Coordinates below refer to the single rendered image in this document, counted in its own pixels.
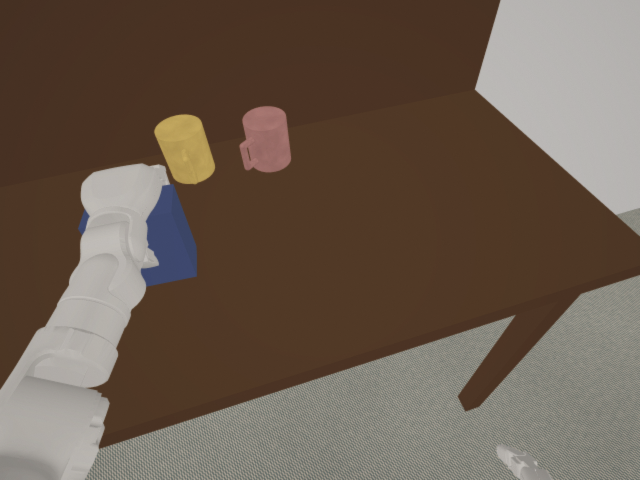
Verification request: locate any robot left forearm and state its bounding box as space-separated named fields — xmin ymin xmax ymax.
xmin=0 ymin=207 xmax=148 ymax=414

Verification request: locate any sponge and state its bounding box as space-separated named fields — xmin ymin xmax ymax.
xmin=78 ymin=184 xmax=197 ymax=287

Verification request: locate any robot right hand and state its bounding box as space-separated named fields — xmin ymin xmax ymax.
xmin=496 ymin=444 xmax=552 ymax=480

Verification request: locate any robot left hand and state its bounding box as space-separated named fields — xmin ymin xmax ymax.
xmin=81 ymin=163 xmax=170 ymax=268

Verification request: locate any left robot upper arm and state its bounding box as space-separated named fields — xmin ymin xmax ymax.
xmin=0 ymin=376 xmax=110 ymax=480

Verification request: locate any table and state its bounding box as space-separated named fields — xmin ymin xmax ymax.
xmin=0 ymin=0 xmax=640 ymax=449

